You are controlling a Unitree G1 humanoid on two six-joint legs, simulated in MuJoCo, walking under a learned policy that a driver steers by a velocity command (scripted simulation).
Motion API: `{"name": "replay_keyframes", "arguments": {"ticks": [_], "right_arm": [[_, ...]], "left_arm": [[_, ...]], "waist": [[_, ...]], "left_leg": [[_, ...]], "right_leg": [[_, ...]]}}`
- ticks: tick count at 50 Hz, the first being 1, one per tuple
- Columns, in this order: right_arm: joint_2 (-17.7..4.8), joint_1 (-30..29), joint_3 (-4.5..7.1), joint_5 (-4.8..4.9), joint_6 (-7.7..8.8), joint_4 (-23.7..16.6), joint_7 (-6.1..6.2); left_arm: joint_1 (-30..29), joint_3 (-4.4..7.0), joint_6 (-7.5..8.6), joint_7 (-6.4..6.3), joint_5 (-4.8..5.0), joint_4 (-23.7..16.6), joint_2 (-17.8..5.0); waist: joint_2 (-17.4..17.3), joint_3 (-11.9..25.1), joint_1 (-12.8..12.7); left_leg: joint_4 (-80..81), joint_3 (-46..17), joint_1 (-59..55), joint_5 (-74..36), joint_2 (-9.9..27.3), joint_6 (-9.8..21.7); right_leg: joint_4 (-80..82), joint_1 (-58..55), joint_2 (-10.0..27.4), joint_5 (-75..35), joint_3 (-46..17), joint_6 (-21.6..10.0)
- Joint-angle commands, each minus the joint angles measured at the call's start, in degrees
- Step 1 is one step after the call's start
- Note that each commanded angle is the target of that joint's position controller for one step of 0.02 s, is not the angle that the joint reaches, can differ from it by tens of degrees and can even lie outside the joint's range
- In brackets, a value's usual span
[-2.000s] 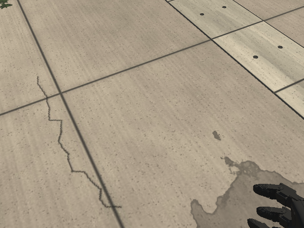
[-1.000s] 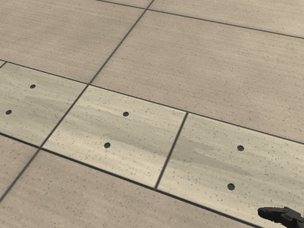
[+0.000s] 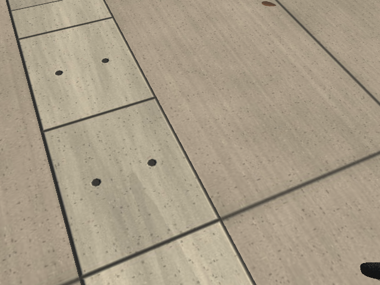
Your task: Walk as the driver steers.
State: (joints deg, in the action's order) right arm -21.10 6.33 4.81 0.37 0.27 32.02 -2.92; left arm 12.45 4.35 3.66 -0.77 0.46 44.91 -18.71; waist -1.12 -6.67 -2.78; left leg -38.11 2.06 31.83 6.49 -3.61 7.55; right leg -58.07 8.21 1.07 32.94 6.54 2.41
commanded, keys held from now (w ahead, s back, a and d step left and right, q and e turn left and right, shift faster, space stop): q+shift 0.02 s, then shift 0.98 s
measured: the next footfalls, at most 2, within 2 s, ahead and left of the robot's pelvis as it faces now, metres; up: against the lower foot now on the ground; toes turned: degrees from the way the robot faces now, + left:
right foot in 0.40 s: +0.22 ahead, -0.19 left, +0.00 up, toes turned +14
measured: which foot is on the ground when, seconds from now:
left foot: down 0.00-1.00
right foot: up 0.00-0.38, down 0.40-1.00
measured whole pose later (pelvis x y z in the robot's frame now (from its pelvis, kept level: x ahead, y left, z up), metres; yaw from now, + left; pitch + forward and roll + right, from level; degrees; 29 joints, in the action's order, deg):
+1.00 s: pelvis +0.14 -0.09 +0.03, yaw +13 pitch -1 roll +0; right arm -12.5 13.4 2.0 -0.8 -1.3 44.5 1.8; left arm 9.4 0.8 0.7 -0.1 -0.8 45.3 -13.5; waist 0.4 -1.5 -0.1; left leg -32.2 -5.6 13.2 17.9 -0.5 -1.7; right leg -32.2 14.9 -0.3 16.2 -0.6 0.0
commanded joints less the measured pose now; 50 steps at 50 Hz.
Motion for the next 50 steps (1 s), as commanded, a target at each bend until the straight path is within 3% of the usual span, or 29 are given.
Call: {"name": "replay_keyframes", "arguments": {"ticks": [1,2,3,4,6,9,11,15,17,19,20,21,22,23,24,26,28,29,31,32,33,34,40,50], "right_arm": [[-11.7,8.1,3.47,-1.31,1.30,-5.9,-0.07],[-9.6,5.6,2.87,-0.03,1.40,-5.7,0.20],[-7.4,3.6,2.12,0.53,1.35,-5.7,0.69],[-6.7,2.0,1.78,0.10,1.15,-5.7,1.25],[-6.2,2.1,1.44,-0.95,0.73,-4.6,2.12],[-6.1,4.4,1.17,-0.98,-0.03,-2.7,3.78],[-5.4,3.1,0.81,-0.76,-1.06,-2.6,4.37],[-3.6,2.4,0.15,-1.11,-2.22,-2.0,4.17],[-2.8,3.1,-0.16,-1.11,-2.26,-1.3,3.69],[-0.9,2.7,-0.94,-0.56,-2.20,-0.6,3.43],[1.0,5.7,-1.52,-0.68,-1.85,0.6,3.40],[2.6,10.7,-1.90,-1.63,-1.47,0.9,3.43],[0.2,8.7,-1.17,-1.05,-1.10,0.2,3.53],[-2.6,6.0,-0.37,-1.21,-0.98,0.3,3.82],[-2.4,4.0,-0.09,-0.99,-1.24,0.4,3.93],[0.1,4.1,-0.57,-1.27,-2.31,1.5,3.88],[3.0,5.0,-1.38,-1.00,-2.30,2.8,3.39],[3.2,4.6,-1.45,-1.05,-2.24,3.2,3.28],[0.7,3.9,-1.17,-1.42,-2.33,2.7,3.40],[-1.8,3.9,-0.42,-1.15,-2.41,3.9,3.47],[0.0,4.5,-0.57,-1.20,-2.26,4.0,3.35],[1.1,4.8,-0.95,-1.55,-2.10,4.6,3.36],[1.4,5.3,-1.04,-1.33,-1.23,6.6,4.13],[2.3,7.1,-1.17,-1.15,-0.79,9.7,5.16]], "left_arm": [[2.4,0.49,1.55,1.42,-0.37,-7.8,-10.8],[-1.4,0.44,1.09,0.94,-0.11,-8.5,-10.4],[-2.1,0.16,0.31,0.15,-0.80,-7.5,-9.1],[-1.6,0.26,-0.48,-0.31,-1.00,-7.1,-9.3],[-1.0,0.19,-1.53,-0.55,-1.20,-6.2,-8.0],[-1.7,-1.05,-2.02,-1.04,-1.29,-6.2,-4.1],[-2.5,-1.44,-2.84,-1.05,-0.86,-6.3,-3.2],[-6.0,-1.57,-3.47,-0.74,-0.49,-7.7,-2.9],[-6.6,-1.51,-2.95,-0.31,-0.51,-8.2,-3.0],[-4.0,-1.47,-2.10,0.40,-0.90,-7.6,-1.9],[-3.7,-1.26,-1.77,0.55,-1.97,-7.9,-3.1],[-4.5,-0.41,-1.78,0.27,-3.19,-8.9,-8.1],[-5.1,-0.76,-1.88,0.31,-4.00,-7.9,-6.4],[-6.4,-1.18,-1.70,0.41,-3.42,-8.3,-4.7],[-6.8,-1.24,-1.67,0.31,-2.58,-7.9,-4.1],[-8.0,-1.33,-1.74,0.13,-1.21,-7.9,-4.3],[-7.7,-1.77,-2.20,0.29,-0.91,-7.3,-3.1],[-5.7,-1.92,-2.24,0.49,-0.93,-6.7,-2.5],[-3.4,-2.34,-1.63,1.04,-1.49,-6.3,-1.4],[-1.4,-2.11,-1.36,1.43,-1.51,-6.5,-2.2],[-3.4,-1.98,-1.29,1.48,-1.58,-6.3,-3.1],[-4.7,-2.06,-1.35,1.49,-1.45,-6.5,-2.5],[-4.7,-2.31,-2.11,1.03,-1.33,-5.7,-0.9],[-4.3,-2.14,-2.23,0.41,-1.15,-2.4,-0.4]], "waist": [[-5.4,28.2,5.6],[-0.6,20.6,4.4],[3.9,17.0,2.8],[3.2,15.1,1.5],[1.5,14.3,0.9],[0.4,17.5,1.8],[-1.0,18.1,2.0],[-5.7,14.4,3.8],[-7.4,13.1,4.5],[-7.6,12.4,2.4],[-5.2,11.9,2.8],[7.5,12.9,6.8],[14.8,10.6,6.4],[12.6,9.8,4.8],[11.1,9.8,4.3],[10.8,9.7,4.2],[10.0,9.6,4.9],[10.0,10.0,4.2],[7.5,10.9,3.0],[2.2,10.6,0.7],[3.0,10.5,2.7],[2.7,10.0,2.9],[0.0,8.4,2.3],[0.8,7.2,2.6]], "left_leg": [[18.6,-47.0,-45.7,-11.4,20.8,17.4],[19.4,-41.5,-38.1,-5.2,18.5,14.3],[19.0,-37.3,-31.0,-6.3,16.5,11.7],[18.2,-32.9,-24.5,-13.1,15.4,10.9],[17.2,-26.2,-16.4,-25.3,13.0,9.8],[15.1,-21.4,-15.4,-33.8,11.4,9.0],[15.2,-20.2,-14.5,-25.0,10.1,7.3],[16.6,-21.8,-11.8,-3.4,9.2,5.4],[15.1,-23.9,-13.3,-1.2,10.2,5.2],[12.0,-24.1,-13.0,-1.2,9.0,2.8],[9.5,-22.8,-11.9,3.3,6.6,-0.6],[0.0,-16.1,-8.8,17.5,0.1,-4.7],[-1.9,-10.6,-7.0,23.0,-1.8,-7.2],[-5.3,-10.1,-9.2,22.4,0.8,-8.9],[-5.3,-9.3,-9.7,19.6,1.3,-9.5],[-3.2,-8.4,-11.9,17.3,3.1,-10.9],[6.2,-5.9,-17.3,10.7,2.7,-10.7],[9.9,-6.0,-19.5,5.7,2.7,-10.4],[10.7,-9.3,-22.6,-3.1,5.7,-8.8],[8.2,-9.1,-20.8,-0.8,5.0,-6.9],[9.0,-8.8,-19.2,1.8,4.6,-6.4],[10.0,-9.1,-18.9,2.4,4.8,-6.7],[10.9,-9.6,-17.6,1.3,5.1,-7.5],[11.0,-9.3,-18.1,1.5,4.9,-7.7]], "right_leg": [[-27.5,32.6,-4.3,-0.5,-15.8,-0.5],[-22.6,33.5,-2.5,-4.8,-15.2,-0.7],[-18.9,31.4,-0.3,-6.8,-15.1,-0.2],[-15.2,27.9,0.7,-7.4,-14.9,0.0],[-10.1,21.8,1.1,-7.5,-12.6,1.1],[-4.2,20.1,0.3,-12.0,-11.0,3.1],[0.1,18.8,0.4,-16.4,-10.8,3.7],[9.7,15.2,0.5,-18.6,-10.2,3.1],[15.5,13.6,0.3,-17.2,-9.9,2.0],[28.9,6.6,-0.1,-24.0,-8.7,-0.2],[34.3,2.7,3.2,-30.2,-11.8,-2.0],[35.5,-0.7,13.5,-41.9,-22.0,-6.7],[38.8,5.1,18.7,-41.0,-29.2,-14.6],[39.9,7.4,18.0,-36.5,-29.6,-15.8],[39.0,6.5,15.4,-33.9,-27.1,-14.0],[37.7,5.9,12.6,-33.4,-22.8,-11.6],[35.7,6.5,8.8,-33.7,-18.1,-9.4],[35.0,6.1,7.5,-32.2,-17.1,-8.4],[33.6,7.0,5.9,-26.8,-16.2,-6.0],[34.1,7.1,3.6,-24.1,-13.6,-4.9],[32.9,5.6,3.3,-22.7,-12.6,-4.3],[32.6,5.9,3.0,-22.1,-12.0,-4.2],[31.2,5.4,1.8,-23.2,-10.4,-4.2],[31.7,5.9,1.1,-22.4,-9.8,-3.5]]}}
